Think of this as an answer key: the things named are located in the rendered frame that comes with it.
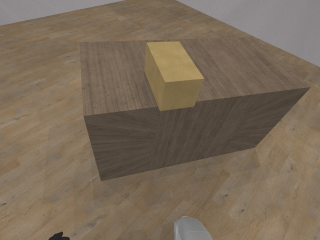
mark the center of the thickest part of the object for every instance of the carton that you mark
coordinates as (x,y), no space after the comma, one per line
(172,75)

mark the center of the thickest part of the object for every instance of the right robot thigh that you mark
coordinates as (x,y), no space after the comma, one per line
(189,228)

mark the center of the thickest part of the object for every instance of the pedestal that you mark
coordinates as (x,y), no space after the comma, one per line
(246,91)

